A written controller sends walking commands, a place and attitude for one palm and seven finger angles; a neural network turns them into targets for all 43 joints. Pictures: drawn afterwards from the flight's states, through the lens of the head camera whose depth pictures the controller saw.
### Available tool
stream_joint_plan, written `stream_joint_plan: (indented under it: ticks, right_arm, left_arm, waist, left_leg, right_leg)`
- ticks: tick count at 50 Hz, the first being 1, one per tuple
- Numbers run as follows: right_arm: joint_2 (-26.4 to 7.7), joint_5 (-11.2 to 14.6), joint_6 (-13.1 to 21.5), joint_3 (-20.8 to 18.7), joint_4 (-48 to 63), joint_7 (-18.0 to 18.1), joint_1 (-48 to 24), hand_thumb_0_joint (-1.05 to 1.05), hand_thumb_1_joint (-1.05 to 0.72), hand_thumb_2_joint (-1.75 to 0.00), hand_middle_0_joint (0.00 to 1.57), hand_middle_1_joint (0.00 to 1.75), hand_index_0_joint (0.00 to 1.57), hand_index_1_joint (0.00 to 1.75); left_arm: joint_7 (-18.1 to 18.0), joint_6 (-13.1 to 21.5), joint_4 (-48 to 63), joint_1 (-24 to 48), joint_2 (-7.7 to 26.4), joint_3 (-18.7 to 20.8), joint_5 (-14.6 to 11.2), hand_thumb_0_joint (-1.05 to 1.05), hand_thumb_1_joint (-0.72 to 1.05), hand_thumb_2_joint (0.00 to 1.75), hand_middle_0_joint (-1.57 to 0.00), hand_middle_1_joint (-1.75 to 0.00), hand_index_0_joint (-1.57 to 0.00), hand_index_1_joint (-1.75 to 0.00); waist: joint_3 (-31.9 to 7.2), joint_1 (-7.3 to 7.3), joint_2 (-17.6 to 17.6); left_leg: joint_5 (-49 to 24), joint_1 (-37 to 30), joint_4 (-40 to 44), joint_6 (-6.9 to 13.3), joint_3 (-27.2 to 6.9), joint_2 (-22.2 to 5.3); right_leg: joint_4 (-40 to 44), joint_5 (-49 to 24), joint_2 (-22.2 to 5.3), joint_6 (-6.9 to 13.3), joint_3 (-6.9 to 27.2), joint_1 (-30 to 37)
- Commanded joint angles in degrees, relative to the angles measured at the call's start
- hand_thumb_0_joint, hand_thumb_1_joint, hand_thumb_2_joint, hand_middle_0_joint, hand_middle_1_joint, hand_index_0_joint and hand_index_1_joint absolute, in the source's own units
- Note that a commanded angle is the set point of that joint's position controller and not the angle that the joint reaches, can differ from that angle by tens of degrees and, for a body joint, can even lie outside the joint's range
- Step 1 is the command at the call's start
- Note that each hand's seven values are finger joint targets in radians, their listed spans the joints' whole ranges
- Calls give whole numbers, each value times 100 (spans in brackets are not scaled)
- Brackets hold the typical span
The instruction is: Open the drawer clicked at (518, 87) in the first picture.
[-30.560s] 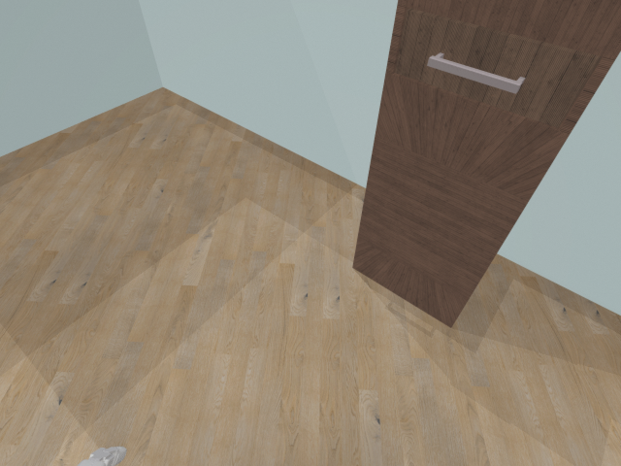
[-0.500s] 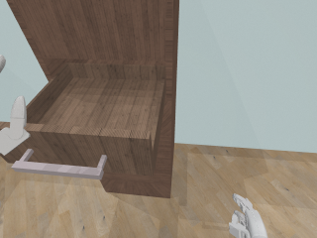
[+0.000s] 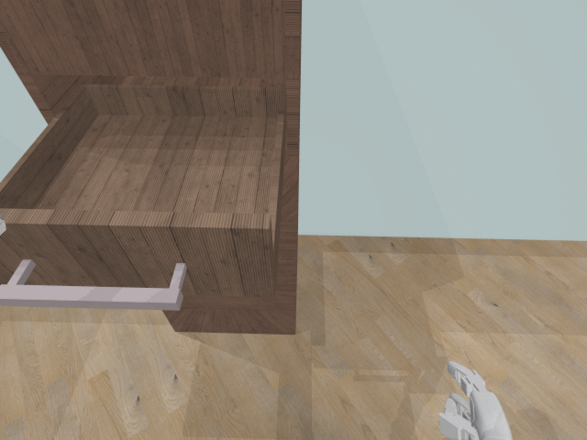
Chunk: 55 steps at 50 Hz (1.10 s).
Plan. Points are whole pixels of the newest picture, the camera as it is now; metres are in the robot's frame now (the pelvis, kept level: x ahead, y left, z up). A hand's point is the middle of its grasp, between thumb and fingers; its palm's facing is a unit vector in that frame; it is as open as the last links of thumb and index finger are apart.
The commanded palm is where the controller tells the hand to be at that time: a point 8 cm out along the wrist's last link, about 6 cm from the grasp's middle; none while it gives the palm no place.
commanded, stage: step back with the hand held close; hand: left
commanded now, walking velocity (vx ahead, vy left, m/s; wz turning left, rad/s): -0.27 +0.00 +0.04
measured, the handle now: (96, 283) +0.25 +0.24 +0.13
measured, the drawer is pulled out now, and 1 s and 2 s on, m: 0.30 0.30 0.30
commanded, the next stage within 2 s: stop stepping back and stand still in 0.74 s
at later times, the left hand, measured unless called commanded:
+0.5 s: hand out of the picture +0.08 +0.28 +0.33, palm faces +0.67 -0.67 -0.31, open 7.4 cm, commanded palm +0.03 +0.33 +0.32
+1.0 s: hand out of the picture -0.04 +0.28 +0.33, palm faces +0.54 -0.68 -0.49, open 7.4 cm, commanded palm -0.09 +0.35 +0.32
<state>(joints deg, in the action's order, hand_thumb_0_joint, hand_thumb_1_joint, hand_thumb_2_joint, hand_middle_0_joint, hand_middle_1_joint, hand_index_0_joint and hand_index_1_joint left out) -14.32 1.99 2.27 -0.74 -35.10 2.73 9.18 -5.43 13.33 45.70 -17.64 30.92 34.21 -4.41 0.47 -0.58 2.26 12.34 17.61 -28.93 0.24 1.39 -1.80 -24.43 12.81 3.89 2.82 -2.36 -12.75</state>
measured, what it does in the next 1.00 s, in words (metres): walks backwards: right foot, then left foot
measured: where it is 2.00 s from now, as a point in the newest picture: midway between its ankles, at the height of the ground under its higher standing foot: outside the picture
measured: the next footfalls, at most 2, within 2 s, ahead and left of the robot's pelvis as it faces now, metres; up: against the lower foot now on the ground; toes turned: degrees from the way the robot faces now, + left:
right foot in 0.54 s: -0.12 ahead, -0.09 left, +0.00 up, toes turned -1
left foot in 0.76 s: -0.09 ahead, +0.16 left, +0.00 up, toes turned +1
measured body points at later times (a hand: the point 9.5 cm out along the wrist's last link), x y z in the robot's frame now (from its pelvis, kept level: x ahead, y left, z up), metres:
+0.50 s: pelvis -0.09 +0.04 -0.01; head -0.09 +0.06 +0.44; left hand +0.04 +0.32 +0.35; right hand +0.07 -0.18 -0.09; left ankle +0.03 +0.11 -0.74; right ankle -0.13 -0.09 -0.72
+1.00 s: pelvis -0.23 +0.07 +0.00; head -0.19 +0.11 +0.45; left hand -0.07 +0.31 +0.35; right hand -0.06 -0.15 -0.07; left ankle -0.13 +0.16 -0.74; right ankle -0.26 -0.05 -0.69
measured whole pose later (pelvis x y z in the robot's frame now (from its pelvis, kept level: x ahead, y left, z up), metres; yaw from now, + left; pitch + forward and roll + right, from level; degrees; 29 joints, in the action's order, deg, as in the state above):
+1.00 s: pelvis -0.23 +0.07 +0.00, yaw -1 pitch +2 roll -4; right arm -8.9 0.5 7.5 -0.1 -35.6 0.6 10.4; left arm -6.5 14.7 53.4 -16.0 37.5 43.1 -4.4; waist 2.6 0.3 -0.8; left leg 5.2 22.6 -25.8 2.0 0.9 -3.0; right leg -48.4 27.3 3.4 -0.7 -3.2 -21.8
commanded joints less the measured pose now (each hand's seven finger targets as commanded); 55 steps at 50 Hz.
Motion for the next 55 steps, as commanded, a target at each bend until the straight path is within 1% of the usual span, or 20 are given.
stream_joint_plan:
  ticks: [1,11,17,25,27,29,31,33,36,37,38,39,40,41,44,49,52,53,54,55]
  right_arm:
    - [-547,73,300,-260,959,35,-438,0,-90,-90,20,30,20,30]
    - [-629,34,496,-246,1027,-10,-295,0,-90,-90,20,30,20,30]
    - [-614,-147,711,-231,1138,71,-344,0,-90,-90,20,30,20,30]
    - [-488,-137,799,-176,741,-12,-150,0,-90,-90,20,30,20,30]
    - [-488,-121,742,-179,656,-30,-157,0,-90,-90,20,30,20,30]
    - [-427,-64,664,-119,507,-52,-188,0,-90,-90,20,30,20,30]
    - [-464,42,635,-195,735,-61,-415,0,-90,-90,20,30,20,30]
    - [-260,-10,571,-65,871,-45,-465,0,-90,-90,20,30,20,30]
    - [-348,-67,489,17,785,108,-407,0,-90,-90,20,30,20,30]
    - [-594,-93,507,-129,787,137,-447,0,-90,-90,20,30,20,30]
    - [-572,-163,576,-192,882,76,-328,0,-90,-90,20,30,20,30]
    - [-491,-172,664,-271,789,-42,-187,0,-90,-90,20,30,20,30]
    - [-482,-213,751,-338,711,-108,-45,0,-90,-90,20,30,20,30]
    - [-451,-308,824,-360,684,-116,-43,0,-90,-90,20,30,20,30]
    - [-416,-147,899,-417,633,-210,45,0,-90,-90,20,30,20,30]
    - [-346,-100,746,-217,736,-109,-251,0,-90,-90,20,30,20,30]
    - [-431,-154,601,-153,625,-4,-342,0,-90,-90,20,30,20,30]
    - [-444,-156,554,-132,598,7,-298,0,-90,-90,20,30,20,30]
    - [-415,-141,495,-147,623,8,-203,0,-90,-90,20,30,20,30]
    - [-382,-128,415,-143,649,25,-217,0,-90,-90,20,30,20,30]
  left_arm:
    - [-286,175,390,562,1337,1109,-93,0,90,90,-20,-30,-20,-30]
    - [-319,257,551,423,1324,998,6,0,90,90,-20,-30,-20,-30]
    - [-434,473,1168,1177,1378,1233,166,0,90,90,-20,-30,-20,-30]
    - [-289,132,-212,1933,1049,661,11,0,90,90,-20,-30,-20,-30]
    - [-243,103,-411,2020,1211,621,-25,0,90,90,-20,-30,-20,-30]
    - [-250,227,-259,2194,1296,511,-54,0,90,90,-20,-30,-20,-30]
    - [-231,184,186,1580,1230,651,38,0,90,90,-20,-30,-20,-30]
    - [-211,150,425,985,1263,818,43,0,90,90,-20,-30,-20,-30]
    - [-246,169,730,933,1329,936,43,0,90,90,-20,-30,-20,-30]
    - [-293,261,1133,1096,1557,1098,27,0,90,90,-20,-30,-20,-30]
    - [-314,360,1431,1081,1495,1094,25,0,90,90,-20,-30,-20,-30]
    - [-291,463,1475,1167,1498,1154,-14,0,90,90,-20,-30,-20,-30]
    - [-277,511,1338,957,1562,1283,36,0,90,90,-20,-30,-20,-30]
    - [-228,558,1610,847,1640,1398,-10,0,90,90,-20,-30,-20,-30]
    - [-280,504,1843,596,1475,1379,-36,0,90,90,-20,-30,-20,-30]
    - [-331,50,749,702,1700,1584,-129,0,90,90,-20,-30,-20,-30]
    - [-349,-169,-169,1422,1714,1249,-55,0,90,90,-20,-30,-20,-30]
    - [-331,-214,-487,1534,1759,1133,-22,0,90,90,-20,-30,-20,-30]
    - [-297,-263,-659,1537,1821,1035,16,0,90,90,-20,-30,-20,-30]
    - [-266,-294,-642,1474,1937,979,7,0,90,90,-20,-30,-20,-30]
  waist:
    - [-1383,58,233]
    - [-653,120,-12]
    - [-774,8,1551]
    - [-638,112,952]
    - [-538,143,100]
    - [-647,149,-835]
    - [-596,6,-1333]
    - [-438,24,-1227]
    - [-408,136,-327]
    - [-654,118,571]
    - [-1177,17,1460]
    - [-1594,21,1595]
    - [-1759,30,1555]
    - [-2088,31,1807]
    - [-2231,144,1228]
    - [-1084,224,1173]
    - [-586,204,1430]
    - [-513,219,1152]
    - [-433,229,235]
    - [-364,193,-1183]
  left_leg:
    - [-2398,-776,102,133,-588,-622]
    - [623,-18,148,168,-754,-451]
    - [2625,1942,2028,468,-1771,-1341]
    - [1695,873,1648,55,-1179,-854]
    - [973,48,498,-170,-663,-392]
    - [339,-723,-1822,-292,-251,68]
    - [1110,442,-3135,-172,-494,145]
    - [1310,998,-2209,-117,-498,-88]
    - [-614,262,350,-178,-115,31]
    - [-2932,-296,792,-14,-743,-584]
    - [-5358,-985,584,315,-1504,-1466]
    - [-6113,-1492,479,522,-1418,-1770]
    - [-6234,-1686,298,623,-1402,-1762]
    - [-5742,-1562,408,571,-1339,-1687]
    - [-4662,-1953,327,507,-978,-1371]
    - [1474,84,1890,343,-1108,-1093]
    - [2879,1308,2308,-37,-734,-799]
    - [2791,1386,1895,-156,-522,-577]
    - [2279,934,592,-230,-152,-172]
    - [1458,545,-1845,-304,11,169]
  right_leg:
    - [-17,-2151,-799,-220,638,187]
    - [474,553,-1019,-74,825,-934]
    - [-1916,870,-144,-224,132,489]
    - [-565,1392,-173,42,-35,182]
    - [726,1447,-830,346,652,-713]
    - [1418,174,-2202,757,1487,-1589]
    - [806,-1497,-2276,839,1212,-980]
    - [201,-3485,-2227,680,913,-175]
    - [-622,-3723,-1297,32,311,48]
    - [-1381,-2807,-832,-321,2,-177]
    - [-2070,-264,-414,-423,43,-826]
    - [-2644,1539,-226,-281,346,-1087]
    - [-2938,1900,-98,-262,328,-1308]
    - [-3340,2013,-132,-293,331,-1148]
    - [-3173,1371,-49,-347,164,-1161]
    - [-1958,1623,-30,-354,-274,-220]
    - [-616,1577,127,-141,-756,1131]
    - [-95,1727,-31,4,-647,1249]
    - [797,2209,-512,298,-82,534]
    - [1693,3261,-1778,867,1741,-747]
